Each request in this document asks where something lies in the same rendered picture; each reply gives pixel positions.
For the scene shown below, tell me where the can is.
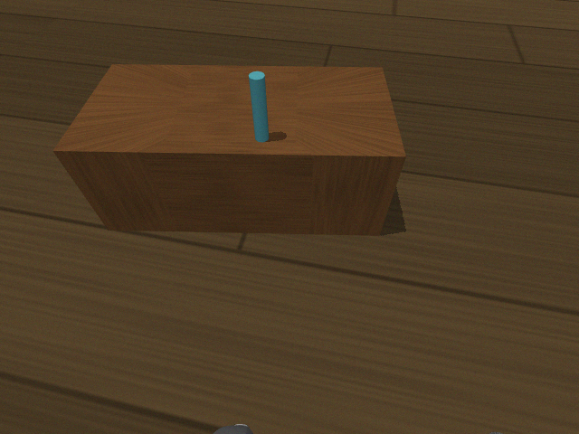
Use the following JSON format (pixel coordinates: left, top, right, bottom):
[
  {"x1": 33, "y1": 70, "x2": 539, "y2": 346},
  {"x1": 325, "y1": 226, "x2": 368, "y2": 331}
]
[{"x1": 249, "y1": 71, "x2": 269, "y2": 142}]

